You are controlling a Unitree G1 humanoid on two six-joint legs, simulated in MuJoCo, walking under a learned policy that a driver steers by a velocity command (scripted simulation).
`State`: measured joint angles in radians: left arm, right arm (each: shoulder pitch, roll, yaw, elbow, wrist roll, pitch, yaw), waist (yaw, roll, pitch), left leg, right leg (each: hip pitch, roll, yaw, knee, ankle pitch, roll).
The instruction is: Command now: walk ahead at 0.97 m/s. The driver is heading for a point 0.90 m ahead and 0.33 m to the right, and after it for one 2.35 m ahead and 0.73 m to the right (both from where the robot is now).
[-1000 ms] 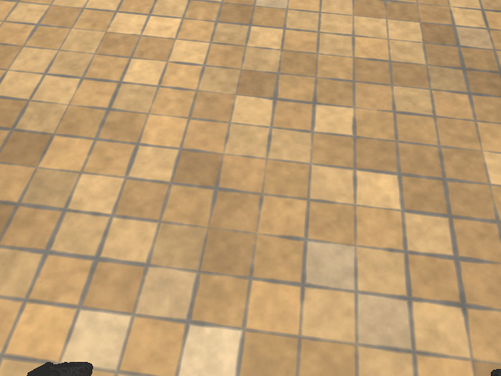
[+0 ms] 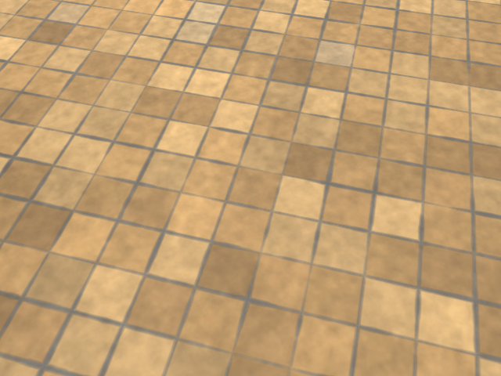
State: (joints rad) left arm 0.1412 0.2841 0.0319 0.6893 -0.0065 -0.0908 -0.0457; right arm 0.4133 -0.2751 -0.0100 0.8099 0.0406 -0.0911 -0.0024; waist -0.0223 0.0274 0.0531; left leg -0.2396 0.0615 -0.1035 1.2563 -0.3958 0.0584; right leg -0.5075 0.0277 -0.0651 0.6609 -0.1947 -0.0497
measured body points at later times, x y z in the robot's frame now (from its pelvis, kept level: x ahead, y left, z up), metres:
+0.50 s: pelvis +0.44 +0.04 +0.00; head +0.48 +0.04 +0.45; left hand +0.51 +0.31 -0.13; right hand +0.57 -0.24 -0.08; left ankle +0.56 +0.15 -0.71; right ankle +0.23 -0.09 -0.60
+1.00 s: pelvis +0.84 -0.12 -0.01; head +0.85 -0.15 +0.44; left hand +1.04 +0.10 -0.11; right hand +0.88 -0.44 -0.09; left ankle +0.83 +0.11 -0.58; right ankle +0.89 -0.17 -0.71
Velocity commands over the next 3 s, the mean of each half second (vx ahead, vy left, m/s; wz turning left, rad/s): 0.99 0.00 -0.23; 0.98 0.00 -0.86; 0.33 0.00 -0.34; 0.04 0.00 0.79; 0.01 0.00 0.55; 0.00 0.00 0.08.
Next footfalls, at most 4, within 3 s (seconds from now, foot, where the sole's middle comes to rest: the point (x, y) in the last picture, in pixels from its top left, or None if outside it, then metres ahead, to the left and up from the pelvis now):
0.40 left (204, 313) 0.60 0.15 -0.75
0.88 right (318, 209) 0.93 -0.19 -0.75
1.28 left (348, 129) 1.27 -0.34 -0.75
1.70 right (392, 158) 1.13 -0.47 -0.75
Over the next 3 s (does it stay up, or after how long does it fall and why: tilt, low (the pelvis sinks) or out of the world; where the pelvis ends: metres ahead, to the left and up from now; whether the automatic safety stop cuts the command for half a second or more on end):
stays up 1.17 -0.35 0.02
